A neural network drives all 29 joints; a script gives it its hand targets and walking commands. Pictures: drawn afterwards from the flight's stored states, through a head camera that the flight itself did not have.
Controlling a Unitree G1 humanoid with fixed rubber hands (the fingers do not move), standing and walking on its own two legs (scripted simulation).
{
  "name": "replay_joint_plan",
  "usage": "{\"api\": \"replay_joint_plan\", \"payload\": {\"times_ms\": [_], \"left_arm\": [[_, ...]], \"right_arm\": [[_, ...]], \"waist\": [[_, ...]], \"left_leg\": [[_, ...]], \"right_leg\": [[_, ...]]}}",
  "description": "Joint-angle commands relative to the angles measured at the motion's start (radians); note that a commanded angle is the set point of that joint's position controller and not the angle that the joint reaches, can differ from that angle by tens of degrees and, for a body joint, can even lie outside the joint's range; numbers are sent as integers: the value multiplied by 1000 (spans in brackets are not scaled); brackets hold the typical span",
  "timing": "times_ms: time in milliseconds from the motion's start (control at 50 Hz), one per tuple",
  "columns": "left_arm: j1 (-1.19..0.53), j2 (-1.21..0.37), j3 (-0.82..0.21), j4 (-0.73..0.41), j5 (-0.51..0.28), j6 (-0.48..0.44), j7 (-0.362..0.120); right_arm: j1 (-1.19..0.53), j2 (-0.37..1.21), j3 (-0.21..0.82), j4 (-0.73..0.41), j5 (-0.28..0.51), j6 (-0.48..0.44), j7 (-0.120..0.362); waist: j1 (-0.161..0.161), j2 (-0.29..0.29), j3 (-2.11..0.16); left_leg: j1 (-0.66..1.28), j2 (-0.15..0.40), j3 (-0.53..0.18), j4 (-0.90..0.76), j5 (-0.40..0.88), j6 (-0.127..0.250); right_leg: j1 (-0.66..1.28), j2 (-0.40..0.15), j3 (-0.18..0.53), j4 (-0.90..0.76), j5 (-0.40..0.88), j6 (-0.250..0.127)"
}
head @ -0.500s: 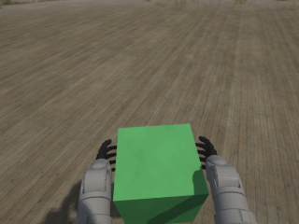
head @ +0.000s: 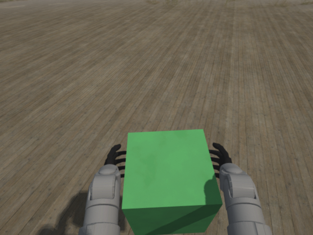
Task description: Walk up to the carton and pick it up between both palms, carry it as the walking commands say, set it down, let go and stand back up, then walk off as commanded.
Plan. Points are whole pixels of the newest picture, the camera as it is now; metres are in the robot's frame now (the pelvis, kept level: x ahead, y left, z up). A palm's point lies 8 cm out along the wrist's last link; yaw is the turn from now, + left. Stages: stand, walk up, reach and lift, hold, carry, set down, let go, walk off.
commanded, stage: reach and lift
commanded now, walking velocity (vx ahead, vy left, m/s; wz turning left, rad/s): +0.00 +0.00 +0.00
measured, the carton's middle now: (167, 184) +0.30 -0.01 -0.03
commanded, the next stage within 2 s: hold in 0.70 s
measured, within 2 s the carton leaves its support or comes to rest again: neither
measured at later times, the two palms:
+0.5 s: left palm (111, 173) +0.29 +0.14 +0.05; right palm (226, 172) +0.28 -0.16 +0.05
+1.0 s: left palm (109, 175) +0.28 +0.15 +0.05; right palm (226, 175) +0.28 -0.15 +0.05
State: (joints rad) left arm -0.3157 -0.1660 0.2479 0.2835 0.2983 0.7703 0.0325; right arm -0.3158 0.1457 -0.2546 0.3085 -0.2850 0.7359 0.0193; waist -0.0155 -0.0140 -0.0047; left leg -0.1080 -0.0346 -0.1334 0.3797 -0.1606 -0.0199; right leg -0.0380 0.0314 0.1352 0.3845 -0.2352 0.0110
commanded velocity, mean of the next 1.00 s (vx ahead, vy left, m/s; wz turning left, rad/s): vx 0.00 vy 0.00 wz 0.00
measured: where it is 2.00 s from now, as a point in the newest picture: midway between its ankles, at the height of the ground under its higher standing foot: outside the picture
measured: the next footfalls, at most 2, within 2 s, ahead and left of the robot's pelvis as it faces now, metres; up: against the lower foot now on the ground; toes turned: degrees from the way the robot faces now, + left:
right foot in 1.78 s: +0.26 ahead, -0.05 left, +0.00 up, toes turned +11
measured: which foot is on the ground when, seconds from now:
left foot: down 0.00-1.00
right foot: down 0.00-1.00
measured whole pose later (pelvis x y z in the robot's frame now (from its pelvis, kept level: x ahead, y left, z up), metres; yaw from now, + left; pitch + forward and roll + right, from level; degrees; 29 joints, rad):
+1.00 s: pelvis +0.00 +0.00 +0.00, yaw -1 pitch -7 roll +0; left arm -0.27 -0.15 0.21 0.25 0.29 0.78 0.03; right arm -0.26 0.15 -0.22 0.25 -0.28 0.76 0.01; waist -0.01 -0.01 0.00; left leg -0.10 -0.03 -0.12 0.37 -0.15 -0.01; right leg -0.03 0.03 0.14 0.38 -0.23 0.01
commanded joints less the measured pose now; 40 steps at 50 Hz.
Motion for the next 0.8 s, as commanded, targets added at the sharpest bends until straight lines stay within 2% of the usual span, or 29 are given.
{"api": "replay_joint_plan", "payload": {"times_ms": [0,300,560,780], "left_arm": [[-532,-1023,-581,-40,-302,-38,-258],[-472,-991,-617,-101,-315,-36,-255],[-456,-967,-618,-119,-315,-33,-267],[-479,-971,-614,-108,-315,-34,-274]], "right_arm": [[-572,909,561,-55,284,-37,257],[-495,907,603,-127,286,-27,243],[-467,933,610,-139,289,-16,235],[-487,939,601,-128,291,-17,238]], "waist": [[4,18,-258],[7,9,-265],[10,-2,-245],[8,3,-227]], "left_leg": [[193,-58,61,-29,162,-15],[216,-58,62,-32,220,-8],[195,-61,70,-40,171,6],[182,-56,69,-40,107,9]], "right_leg": [[-84,61,-69,-80,152,-18],[-75,61,-62,-81,210,-8],[-73,51,-57,-92,185,0],[-93,47,-57,-94,113,-5]]}}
